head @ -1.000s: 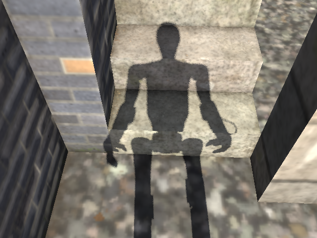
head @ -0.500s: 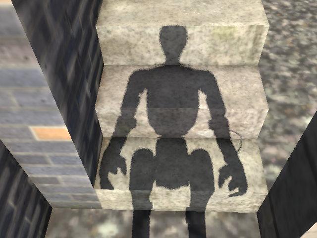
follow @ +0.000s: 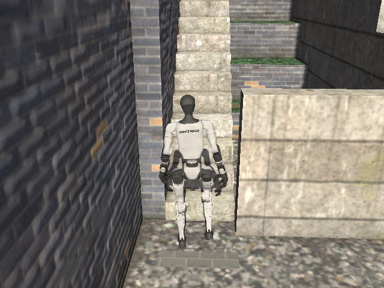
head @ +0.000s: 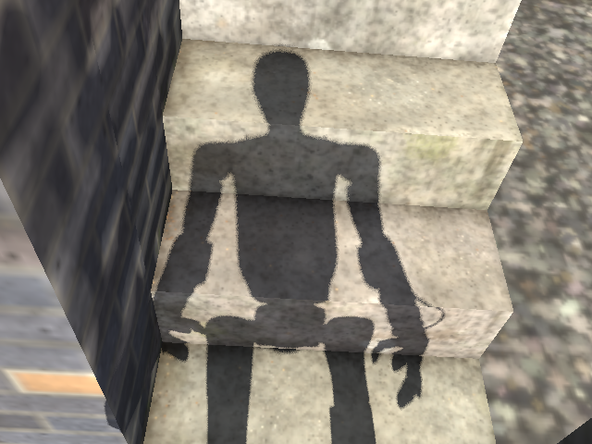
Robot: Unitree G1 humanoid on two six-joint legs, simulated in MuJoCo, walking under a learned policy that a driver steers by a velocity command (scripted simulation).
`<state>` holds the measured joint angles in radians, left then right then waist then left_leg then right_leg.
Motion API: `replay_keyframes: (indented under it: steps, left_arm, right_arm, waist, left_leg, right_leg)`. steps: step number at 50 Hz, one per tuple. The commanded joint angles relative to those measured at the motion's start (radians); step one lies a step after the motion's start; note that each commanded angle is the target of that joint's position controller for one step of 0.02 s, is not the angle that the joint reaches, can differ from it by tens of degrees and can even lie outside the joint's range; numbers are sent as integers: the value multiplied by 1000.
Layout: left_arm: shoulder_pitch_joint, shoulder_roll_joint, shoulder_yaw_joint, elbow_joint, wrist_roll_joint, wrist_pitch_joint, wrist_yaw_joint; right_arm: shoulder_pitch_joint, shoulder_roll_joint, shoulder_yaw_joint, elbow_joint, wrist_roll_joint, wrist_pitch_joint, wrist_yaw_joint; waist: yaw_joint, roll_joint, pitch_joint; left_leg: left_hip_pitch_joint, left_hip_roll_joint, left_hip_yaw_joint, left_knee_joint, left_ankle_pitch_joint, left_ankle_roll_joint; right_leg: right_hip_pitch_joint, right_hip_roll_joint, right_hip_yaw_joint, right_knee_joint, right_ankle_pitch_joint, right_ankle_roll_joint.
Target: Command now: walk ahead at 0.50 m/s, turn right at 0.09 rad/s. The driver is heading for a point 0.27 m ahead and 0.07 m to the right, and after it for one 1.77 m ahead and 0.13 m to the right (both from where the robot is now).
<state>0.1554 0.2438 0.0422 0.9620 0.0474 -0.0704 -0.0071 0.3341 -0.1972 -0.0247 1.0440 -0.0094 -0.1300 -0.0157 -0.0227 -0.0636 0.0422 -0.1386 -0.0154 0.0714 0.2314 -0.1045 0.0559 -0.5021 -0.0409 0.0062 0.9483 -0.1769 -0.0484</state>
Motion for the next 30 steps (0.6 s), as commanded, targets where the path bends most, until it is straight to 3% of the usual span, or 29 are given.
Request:
replay_keyframes:
  steps: [1,2,4,5,6,7,8,9,10,11,12,13,14,15,16,17,19,20,22,23,24,26,27,29,30]
  left_arm:
    - [-37,-21,-15,-57,1,10,-5]
    - [-42,-18,-20,-53,-4,15,-2]
    - [-83,-8,-22,-77,-17,27,10]
    - [-25,-21,-25,-58,-16,37,21]
    - [-20,-10,-25,-60,-7,43,28]
    - [-47,-8,-24,-73,-4,48,25]
    - [-68,22,-13,-75,-4,36,28]
    - [-107,19,-16,-89,-1,32,19]
    - [-55,-19,-23,-83,14,38,15]
    - [69,-15,-16,-39,-8,12,14]
    - [133,25,-9,-17,1,-6,14]
    - [196,176,29,0,8,-10,23]
    - [252,265,59,19,-38,12,26]
    - [226,228,56,7,-51,17,21]
    - [134,183,45,-19,-43,20,18]
    - [46,123,24,-46,-27,26,14]
    - [-3,86,1,-103,-16,22,19]
    - [35,85,-6,-97,-18,20,20]
    - [67,104,-7,-105,-17,16,25]
    - [58,105,-2,-103,-17,22,29]
    - [67,116,3,-114,-17,29,30]
    - [127,124,11,-115,-16,33,34]
    - [142,119,15,-121,-21,32,39]
    - [101,103,14,-141,-63,41,41]
    - [49,12,1,-188,-75,44,44]
  right_arm:
    - [38,-94,-4,-20,15,-26,-10]
    - [17,-123,-9,-27,7,-23,-7]
    - [22,-104,7,-27,10,-28,-9]
    - [60,-103,3,-13,6,-26,-13]
    - [67,-93,7,-21,5,-33,-10]
    - [49,-74,12,-17,9,-31,-5]
    - [58,-70,9,-25,3,-17,-7]
    - [41,-58,17,-35,14,-20,-12]
    - [-9,-67,21,-73,9,-12,-15]
    - [-22,-136,-2,-93,14,14,-15]
    - [-49,-134,-8,-125,14,25,-17]
    - [-24,-72,7,-182,6,26,-24]
    - [31,-44,10,-164,-4,40,-25]
    - [57,-38,6,-139,-41,53,-16]
    - [12,-26,3,-163,-54,56,-10]
    - [-12,-19,2,-177,-54,59,-7]
    - [-24,-26,1,-201,-55,83,-6]
    - [-19,-12,7,-214,-56,89,-13]
    - [-51,12,21,-235,-30,93,-23]
    - [-31,27,29,-234,-19,97,-26]
    - [-54,23,35,-264,-11,93,-31]
    - [-59,-5,29,-289,6,81,-39]
    - [18,-13,23,-276,19,71,-44]
    - [103,10,27,-248,16,46,-46]
    - [153,36,38,-210,19,26,-49]
  waist:
    - [23,158,-88]
    - [28,166,-90]
    - [31,188,-78]
    - [40,235,-104]
    - [31,231,-86]
    - [38,265,-91]
    - [24,254,-67]
    - [12,219,-62]
    - [57,165,-102]
    - [83,168,-159]
    - [98,84,-166]
    - [77,-172,-179]
    - [80,-247,-224]
    - [55,-90,-156]
    - [11,-35,-81]
    - [-33,1,-31]
    - [-51,6,-40]
    - [-57,3,-34]
    - [-43,-60,-48]
    - [-37,-118,-101]
    - [-26,-130,-96]
    - [-8,-118,-136]
    - [-17,-113,-193]
    - [-65,-29,-205]
    - [-35,85,-241]
  left_leg:
    - [70,238,-87,-56,440,117]
    - [22,228,-50,-56,458,112]
    - [-22,229,-9,-56,512,103]
    - [-6,251,5,-36,438,114]
    - [-22,269,-4,-30,435,120]
    - [-6,245,20,-3,420,106]
    - [26,234,25,29,386,82]
    - [39,247,-3,46,411,79]
    - [33,249,21,215,661,73]
    - [46,183,79,369,716,68]
    - [-56,163,73,533,528,39]
    - [-340,90,94,793,-6,-17]
    - [-511,-11,21,1070,-381,-44]
    - [-537,43,-76,1215,-353,-49]
    - [-555,62,-100,1262,-305,-50]
    - [-529,75,-104,1225,-278,-52]
    - [-418,58,-73,1142,-192,-56]
    - [-396,56,-62,1029,-155,-59]
    - [-314,29,-25,809,-185,-73]
    - [-220,2,3,792,-186,-63]
    - [-197,-10,6,708,-220,-54]
    - [-186,-36,-7,552,-226,-44]
    - [-141,-20,-38,456,-159,-15]
    - [-30,-12,-24,104,64,12]
    - [95,82,-113,-15,242,5]
  right_leg:
    - [-24,-13,3,-107,80,33]
    - [32,-4,-3,-162,90,32]
    - [104,10,-19,-241,99,33]
    - [129,2,-34,-210,71,23]
    - [141,-10,-31,-198,40,21]
    - [136,-10,-42,-218,26,4]
    - [107,-11,-50,-265,10,-5]
    - [121,14,-64,-322,9,-13]
    - [201,69,-128,-327,-7,-35]
    - [289,96,-134,-444,32,-37]
    - [402,44,-57,-531,152,-56]
    - [608,-188,254,-539,560,-112]
    - [663,-329,474,-608,695,-293]
    - [522,-320,463,-626,494,-326]
    - [372,-255,394,-641,263,-296]
    - [238,-202,311,-651,205,-254]
    - [115,-134,202,-650,332,-214]
    - [98,-122,175,-648,406,-201]
    - [124,-87,150,-634,576,-193]
    - [122,-60,107,-610,630,-192]
    - [134,-63,121,-600,682,-186]
    - [255,-84,188,-550,829,-202]
    - [339,-110,241,-539,895,-207]
    - [416,-82,226,-450,858,-168]
    - [392,-22,226,-336,580,-93]
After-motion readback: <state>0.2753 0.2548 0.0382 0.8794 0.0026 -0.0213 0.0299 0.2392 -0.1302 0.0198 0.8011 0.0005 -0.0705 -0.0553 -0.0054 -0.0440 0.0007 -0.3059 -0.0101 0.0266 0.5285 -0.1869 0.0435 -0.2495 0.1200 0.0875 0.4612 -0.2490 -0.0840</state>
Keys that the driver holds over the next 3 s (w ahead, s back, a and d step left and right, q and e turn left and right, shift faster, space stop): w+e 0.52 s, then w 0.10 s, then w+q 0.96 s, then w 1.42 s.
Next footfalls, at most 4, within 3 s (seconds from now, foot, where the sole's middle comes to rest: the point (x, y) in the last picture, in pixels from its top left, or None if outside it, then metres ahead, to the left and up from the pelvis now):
0.24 right None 0.16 -0.17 -0.79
0.60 left None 0.22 0.04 -0.79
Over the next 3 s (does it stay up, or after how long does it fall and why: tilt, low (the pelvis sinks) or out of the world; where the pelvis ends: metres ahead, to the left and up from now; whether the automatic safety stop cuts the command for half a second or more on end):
stays up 0.19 -0.10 -0.01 its command is cut before an obstacle after 1.7 s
